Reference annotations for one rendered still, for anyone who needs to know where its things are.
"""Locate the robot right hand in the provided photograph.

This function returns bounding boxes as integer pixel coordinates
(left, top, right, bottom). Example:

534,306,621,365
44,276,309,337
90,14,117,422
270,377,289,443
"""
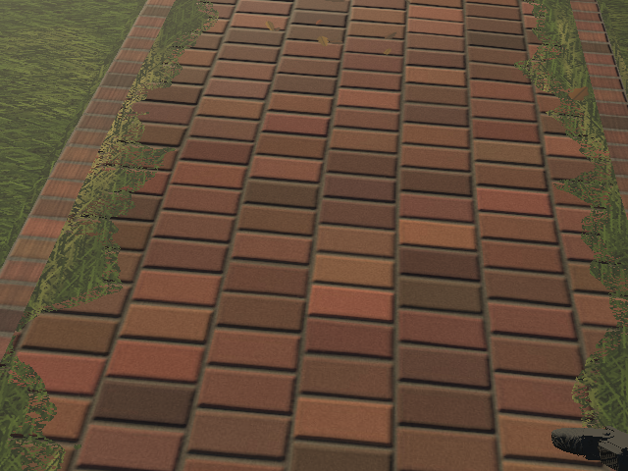
551,426,628,471

